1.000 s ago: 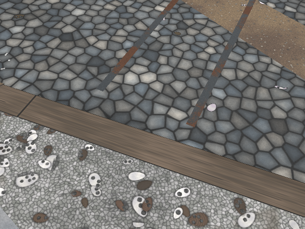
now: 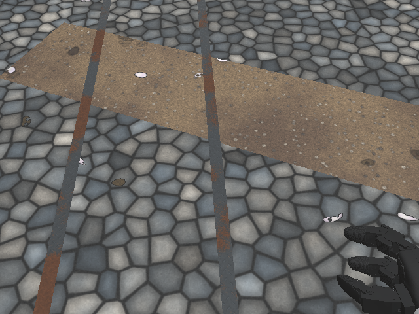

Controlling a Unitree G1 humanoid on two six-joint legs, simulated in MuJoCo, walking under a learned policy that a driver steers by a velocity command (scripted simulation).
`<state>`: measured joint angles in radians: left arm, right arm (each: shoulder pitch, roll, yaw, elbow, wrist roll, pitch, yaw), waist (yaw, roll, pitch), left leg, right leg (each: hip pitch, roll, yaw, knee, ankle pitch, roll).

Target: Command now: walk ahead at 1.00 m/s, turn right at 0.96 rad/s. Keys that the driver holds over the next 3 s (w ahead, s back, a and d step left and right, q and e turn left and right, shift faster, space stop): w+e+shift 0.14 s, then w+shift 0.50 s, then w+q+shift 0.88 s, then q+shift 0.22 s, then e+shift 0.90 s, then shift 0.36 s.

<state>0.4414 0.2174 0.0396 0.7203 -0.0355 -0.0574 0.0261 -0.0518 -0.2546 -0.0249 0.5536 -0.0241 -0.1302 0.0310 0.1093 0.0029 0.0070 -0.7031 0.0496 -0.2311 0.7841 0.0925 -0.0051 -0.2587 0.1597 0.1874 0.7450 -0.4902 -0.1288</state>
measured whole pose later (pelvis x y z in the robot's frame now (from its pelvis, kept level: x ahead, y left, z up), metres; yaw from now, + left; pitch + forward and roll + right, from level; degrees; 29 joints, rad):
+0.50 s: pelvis +0.43 +0.09 -0.11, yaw -19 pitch +2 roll +1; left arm 0.01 0.22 0.02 0.59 -0.02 -0.08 -0.03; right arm 0.64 -0.18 -0.02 1.02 0.01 -0.10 0.00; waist -0.13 -0.04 -0.02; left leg 0.11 -0.06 -0.01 0.27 -0.40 0.04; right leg -0.80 -0.04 0.02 0.83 -0.02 -0.07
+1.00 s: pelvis +0.89 -0.04 -0.12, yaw -8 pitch +1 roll -3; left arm 0.43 0.26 0.05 0.89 0.01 -0.12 0.00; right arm 0.06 -0.29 -0.03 0.72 0.03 -0.07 0.05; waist 0.08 0.01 0.04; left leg -0.82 0.08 0.04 0.73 0.19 0.09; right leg 0.25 0.06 -0.22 0.17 -0.43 0.00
